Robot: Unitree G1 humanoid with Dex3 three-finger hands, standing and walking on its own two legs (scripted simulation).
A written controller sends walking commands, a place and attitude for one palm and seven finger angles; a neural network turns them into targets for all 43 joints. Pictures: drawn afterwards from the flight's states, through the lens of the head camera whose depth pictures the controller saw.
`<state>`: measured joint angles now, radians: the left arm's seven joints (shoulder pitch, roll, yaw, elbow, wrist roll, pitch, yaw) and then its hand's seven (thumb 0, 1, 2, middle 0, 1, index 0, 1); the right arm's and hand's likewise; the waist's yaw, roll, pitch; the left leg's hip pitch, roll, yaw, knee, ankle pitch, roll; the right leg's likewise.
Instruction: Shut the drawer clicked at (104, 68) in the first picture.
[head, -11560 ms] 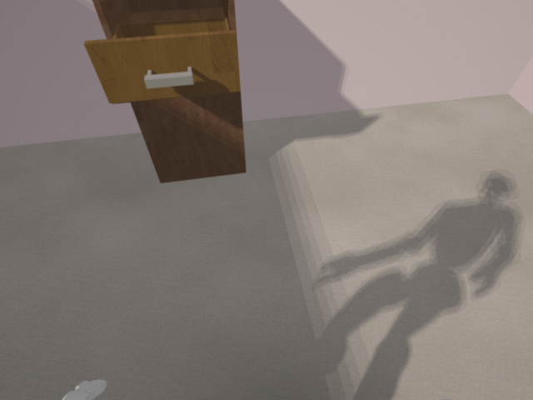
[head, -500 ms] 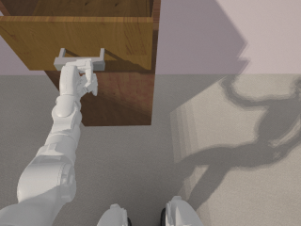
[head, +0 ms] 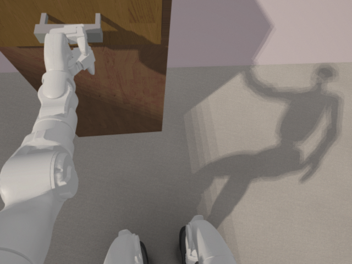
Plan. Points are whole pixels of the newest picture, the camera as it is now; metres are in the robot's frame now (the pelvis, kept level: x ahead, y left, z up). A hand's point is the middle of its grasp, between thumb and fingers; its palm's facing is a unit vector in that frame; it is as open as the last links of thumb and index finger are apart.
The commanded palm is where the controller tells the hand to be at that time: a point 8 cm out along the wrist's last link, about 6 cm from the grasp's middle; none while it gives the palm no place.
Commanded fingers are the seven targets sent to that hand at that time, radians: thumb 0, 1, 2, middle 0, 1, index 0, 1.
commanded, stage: push the drawer shut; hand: left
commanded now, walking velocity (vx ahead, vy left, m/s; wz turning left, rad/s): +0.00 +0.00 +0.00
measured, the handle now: (71, 25) +0.63 +0.16 +0.07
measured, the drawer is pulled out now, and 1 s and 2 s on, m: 0.02 0.00 0.00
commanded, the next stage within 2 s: pull the fist back off the drawer in 0.38 s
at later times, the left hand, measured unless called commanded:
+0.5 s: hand (86, 47) +0.58 +0.12 +0.07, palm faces -0.02 -1.00 -0.04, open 2.8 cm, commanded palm +0.59 +0.15 +0.07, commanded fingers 0.00 0.90 0.90 -1.40 -1.60 -1.40 -1.60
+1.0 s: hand (90, 51) +0.56 +0.12 +0.06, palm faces -0.02 -1.00 -0.03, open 3.2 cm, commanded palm +0.52 +0.16 +0.07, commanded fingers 0.00 0.90 0.90 -1.40 -1.60 -1.40 -1.60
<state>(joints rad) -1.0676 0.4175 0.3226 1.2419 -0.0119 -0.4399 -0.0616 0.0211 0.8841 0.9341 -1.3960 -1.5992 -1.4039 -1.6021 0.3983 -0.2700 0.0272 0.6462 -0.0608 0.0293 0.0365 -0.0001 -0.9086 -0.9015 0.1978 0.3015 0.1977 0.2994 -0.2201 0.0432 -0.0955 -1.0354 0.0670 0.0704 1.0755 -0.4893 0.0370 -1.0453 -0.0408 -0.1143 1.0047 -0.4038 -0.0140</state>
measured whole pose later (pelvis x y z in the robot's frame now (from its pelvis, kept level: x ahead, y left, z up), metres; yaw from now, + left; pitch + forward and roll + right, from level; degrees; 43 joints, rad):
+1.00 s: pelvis +0.00 +0.01 +0.00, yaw -2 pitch +27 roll -3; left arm -1.07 0.45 0.36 1.21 0.01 -0.39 -0.06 0.01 0.88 0.91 -1.40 -1.60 -1.40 -1.60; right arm 0.45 -0.26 0.05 0.61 -0.06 0.06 0.06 0.00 -0.91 -0.90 0.20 0.30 0.20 0.30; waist -0.24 0.05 -0.09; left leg -1.05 0.08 0.08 1.08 -0.49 0.05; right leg -1.06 -0.02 -0.10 0.98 -0.38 0.00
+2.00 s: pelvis +0.03 -0.01 +0.08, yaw +0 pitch +2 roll +0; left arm 0.03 0.27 0.10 0.08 -0.07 -0.10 0.05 0.01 0.90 0.90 -1.40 -1.60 -1.41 -1.60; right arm 0.18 -0.25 0.03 0.57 0.03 -0.01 -0.06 0.01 -0.91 -0.90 0.20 0.30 0.20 0.30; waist 0.02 0.05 -0.02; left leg -0.23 0.02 0.07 0.53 -0.33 0.01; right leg -0.28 -0.02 -0.07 0.52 -0.28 -0.01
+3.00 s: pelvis +0.02 +0.01 +0.08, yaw -2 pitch +0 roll -1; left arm 0.57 0.35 0.34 -0.49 -0.04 -0.17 0.10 0.01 0.89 0.90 -1.40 -1.60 -1.41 -1.60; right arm 0.17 -0.24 0.00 0.58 -0.02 -0.04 -0.07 0.01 -0.90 -0.90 0.20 0.30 0.20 0.30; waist 0.02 0.06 0.03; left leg -0.16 0.02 0.10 0.42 -0.26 0.03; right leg -0.20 -0.02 -0.04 0.38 -0.18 0.01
